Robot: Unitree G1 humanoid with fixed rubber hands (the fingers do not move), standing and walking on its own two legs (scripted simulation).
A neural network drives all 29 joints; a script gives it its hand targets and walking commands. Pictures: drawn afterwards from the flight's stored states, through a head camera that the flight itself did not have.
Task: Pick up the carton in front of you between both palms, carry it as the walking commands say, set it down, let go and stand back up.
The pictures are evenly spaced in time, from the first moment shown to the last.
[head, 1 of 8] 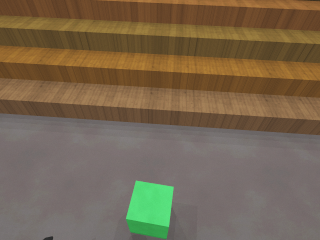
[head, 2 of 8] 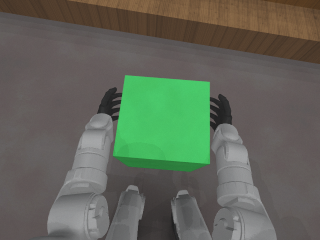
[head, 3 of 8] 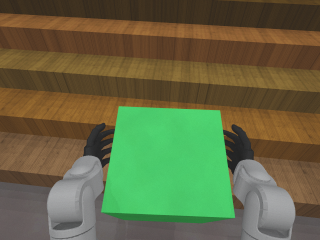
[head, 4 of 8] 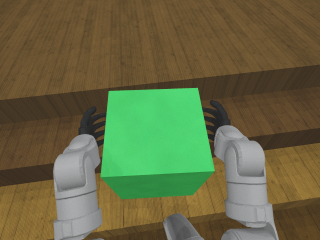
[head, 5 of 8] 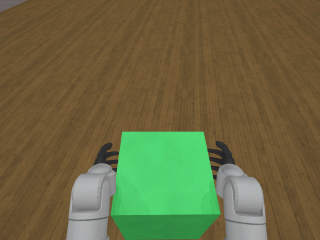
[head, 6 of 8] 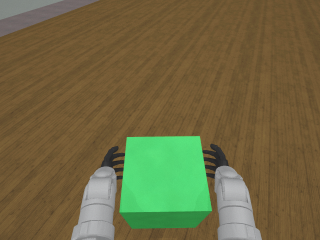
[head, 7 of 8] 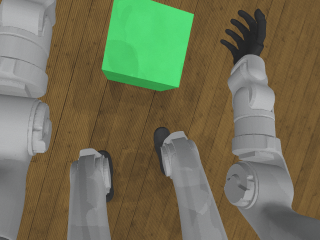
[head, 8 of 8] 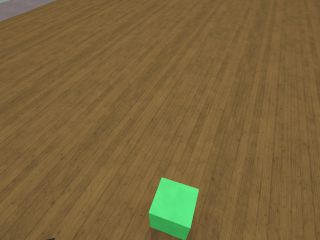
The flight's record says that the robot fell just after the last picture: no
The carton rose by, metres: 2.15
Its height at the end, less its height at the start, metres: +1.39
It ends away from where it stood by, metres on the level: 4.65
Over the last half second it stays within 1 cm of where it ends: yes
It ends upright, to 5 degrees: yes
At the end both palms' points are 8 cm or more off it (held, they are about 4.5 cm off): yes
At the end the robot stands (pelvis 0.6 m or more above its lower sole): yes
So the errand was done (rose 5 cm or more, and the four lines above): yes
